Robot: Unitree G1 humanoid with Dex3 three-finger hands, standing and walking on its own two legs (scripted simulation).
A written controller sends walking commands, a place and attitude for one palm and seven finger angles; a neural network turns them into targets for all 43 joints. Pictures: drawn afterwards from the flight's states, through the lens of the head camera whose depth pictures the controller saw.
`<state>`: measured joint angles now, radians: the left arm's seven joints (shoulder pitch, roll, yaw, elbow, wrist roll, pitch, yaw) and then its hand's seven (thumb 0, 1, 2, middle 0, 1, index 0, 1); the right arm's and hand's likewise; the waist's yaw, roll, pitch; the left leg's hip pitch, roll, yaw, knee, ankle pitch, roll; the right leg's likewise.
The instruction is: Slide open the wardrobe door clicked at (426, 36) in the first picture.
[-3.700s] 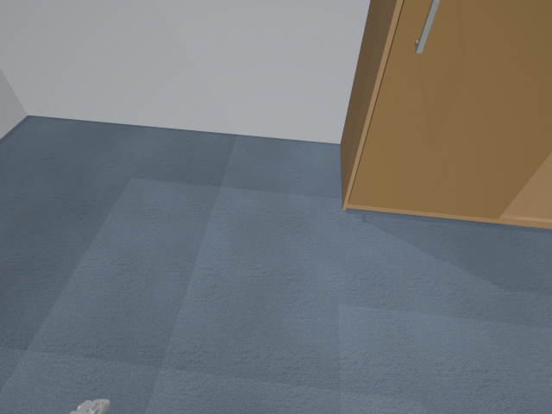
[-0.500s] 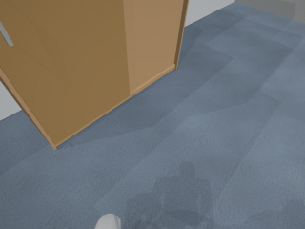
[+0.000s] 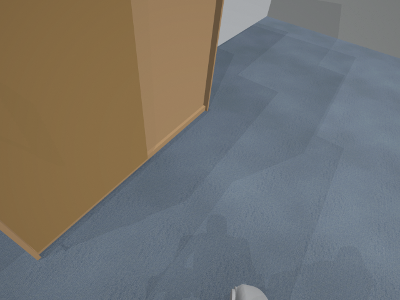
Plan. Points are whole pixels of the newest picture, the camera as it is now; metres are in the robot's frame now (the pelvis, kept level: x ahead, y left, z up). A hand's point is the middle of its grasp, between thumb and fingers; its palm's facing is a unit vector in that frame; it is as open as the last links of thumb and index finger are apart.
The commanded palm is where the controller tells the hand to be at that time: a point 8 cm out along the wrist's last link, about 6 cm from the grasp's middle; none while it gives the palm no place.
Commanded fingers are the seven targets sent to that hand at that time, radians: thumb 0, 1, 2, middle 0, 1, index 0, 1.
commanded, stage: walk to a spot facing it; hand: left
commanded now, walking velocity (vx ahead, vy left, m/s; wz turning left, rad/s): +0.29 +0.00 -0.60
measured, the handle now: out of the picture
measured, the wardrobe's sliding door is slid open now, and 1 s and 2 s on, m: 0.00 0.00 0.00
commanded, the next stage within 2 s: turn to face it in 0.24 s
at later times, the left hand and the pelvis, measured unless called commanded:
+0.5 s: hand (173, 226) +0.33 +0.09 -0.17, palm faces -0.23 -0.94 -0.24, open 7.4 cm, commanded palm none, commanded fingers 0.00 0.90 0.90 -0.20 -0.30 -0.20 -0.30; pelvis +0.19 -0.07 -0.01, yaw -13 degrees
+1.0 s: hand (139, 235) +0.31 +0.18 -0.18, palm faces +0.10 -0.96 -0.24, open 7.4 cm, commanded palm none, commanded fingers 0.00 0.90 0.90 -0.20 -0.30 -0.20 -0.30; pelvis +0.25 -0.04 +0.00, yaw +3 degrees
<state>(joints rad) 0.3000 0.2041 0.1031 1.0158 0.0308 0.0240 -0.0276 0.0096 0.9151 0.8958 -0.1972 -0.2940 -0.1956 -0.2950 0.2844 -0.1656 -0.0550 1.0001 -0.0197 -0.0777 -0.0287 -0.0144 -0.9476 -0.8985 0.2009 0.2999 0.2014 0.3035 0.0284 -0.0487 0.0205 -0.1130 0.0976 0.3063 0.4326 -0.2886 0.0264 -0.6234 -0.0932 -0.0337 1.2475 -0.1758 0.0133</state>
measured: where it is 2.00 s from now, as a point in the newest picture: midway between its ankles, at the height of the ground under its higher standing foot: outside the picture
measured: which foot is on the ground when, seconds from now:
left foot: down 0.00-0.30, up 0.32-0.74, down 0.76-1.00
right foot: up 0.00-0.28, down 0.30-0.78, up 0.80-1.00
